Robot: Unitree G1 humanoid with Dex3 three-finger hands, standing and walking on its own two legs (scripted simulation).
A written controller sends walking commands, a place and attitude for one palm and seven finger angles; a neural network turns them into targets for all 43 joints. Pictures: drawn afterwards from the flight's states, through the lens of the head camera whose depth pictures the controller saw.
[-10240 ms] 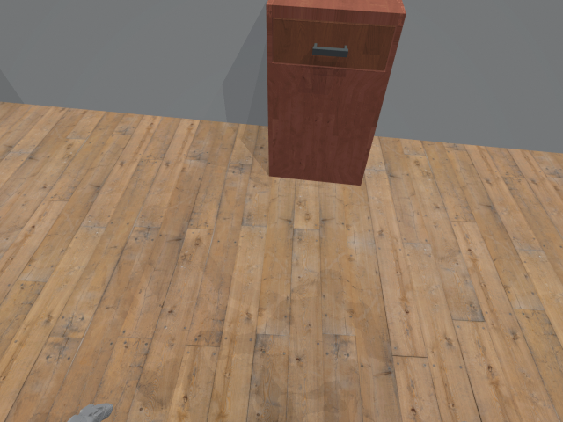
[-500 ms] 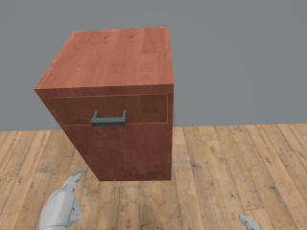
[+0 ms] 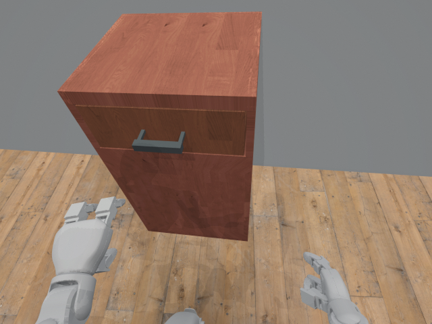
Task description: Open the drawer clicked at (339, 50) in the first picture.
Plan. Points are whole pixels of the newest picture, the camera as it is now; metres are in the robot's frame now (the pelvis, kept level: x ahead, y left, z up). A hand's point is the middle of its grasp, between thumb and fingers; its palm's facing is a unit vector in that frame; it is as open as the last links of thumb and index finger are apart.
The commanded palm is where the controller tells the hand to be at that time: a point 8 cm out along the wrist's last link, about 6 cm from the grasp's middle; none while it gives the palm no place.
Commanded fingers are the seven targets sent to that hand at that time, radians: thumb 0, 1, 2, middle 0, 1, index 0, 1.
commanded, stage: raise the hand with hooked fingers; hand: left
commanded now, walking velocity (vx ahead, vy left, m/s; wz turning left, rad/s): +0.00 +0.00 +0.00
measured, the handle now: (160, 140) +0.54 +0.23 -0.02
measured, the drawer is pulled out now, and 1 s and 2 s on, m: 0.00 0.00 0.00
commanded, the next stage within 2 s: move the hooked fingers above the handle in 1.20 s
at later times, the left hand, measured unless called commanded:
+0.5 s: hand (100, 196) +0.30 +0.25 +0.08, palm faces +0.08 -0.12 -0.99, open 13.0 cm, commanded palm +0.28 +0.26 +0.14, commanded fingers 0.00 -0.50 0.30 -0.30 -1.20 -0.30 -1.20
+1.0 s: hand (79, 168) +0.34 +0.29 +0.12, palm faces +0.02 -0.10 -0.99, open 13.8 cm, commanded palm +0.31 +0.29 +0.18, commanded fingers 0.00 -0.50 0.30 -0.30 -1.20 -0.30 -1.20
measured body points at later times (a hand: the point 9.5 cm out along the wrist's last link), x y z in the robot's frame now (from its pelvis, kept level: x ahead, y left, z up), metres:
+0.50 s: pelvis +0.02 +0.05 +0.03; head +0.03 +0.02 +0.48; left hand +0.29 +0.26 +0.13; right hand +0.19 -0.21 -0.07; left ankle +0.05 +0.16 -0.69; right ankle -0.03 -0.05 -0.69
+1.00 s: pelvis +0.01 +0.08 +0.04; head +0.03 +0.05 +0.49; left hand +0.33 +0.29 +0.17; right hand +0.17 -0.16 -0.07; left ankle +0.05 +0.16 -0.69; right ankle -0.03 -0.05 -0.69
